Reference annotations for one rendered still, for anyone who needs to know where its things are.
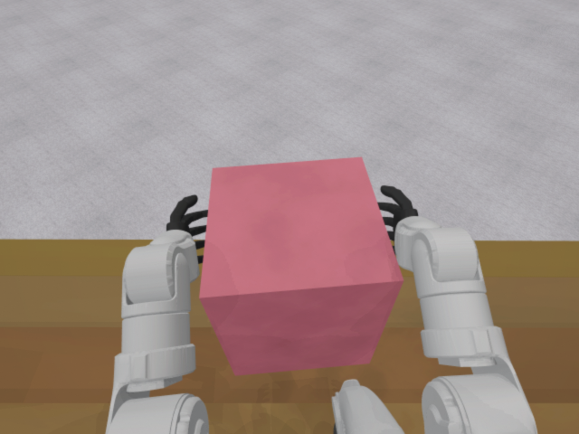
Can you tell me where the left robot upper arm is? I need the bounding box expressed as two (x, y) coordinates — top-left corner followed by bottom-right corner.
(108, 393), (209, 434)

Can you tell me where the left robot forearm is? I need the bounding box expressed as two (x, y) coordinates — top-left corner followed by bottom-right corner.
(106, 230), (200, 434)

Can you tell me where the right robot thigh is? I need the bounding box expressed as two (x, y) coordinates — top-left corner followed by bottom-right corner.
(332, 386), (404, 434)

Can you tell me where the right robot upper arm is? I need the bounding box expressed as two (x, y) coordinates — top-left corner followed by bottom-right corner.
(422, 373), (536, 434)

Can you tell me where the robot right hand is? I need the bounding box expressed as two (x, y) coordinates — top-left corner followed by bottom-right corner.
(378, 185), (418, 254)

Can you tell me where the right robot forearm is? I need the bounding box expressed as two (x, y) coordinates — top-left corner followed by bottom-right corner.
(394, 216), (537, 434)

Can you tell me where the robot left hand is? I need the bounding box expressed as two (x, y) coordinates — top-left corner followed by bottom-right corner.
(166, 194), (208, 264)

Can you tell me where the robot right shin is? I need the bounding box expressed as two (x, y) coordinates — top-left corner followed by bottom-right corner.
(341, 379), (360, 390)

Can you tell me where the carton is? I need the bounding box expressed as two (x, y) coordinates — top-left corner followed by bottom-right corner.
(199, 157), (403, 376)

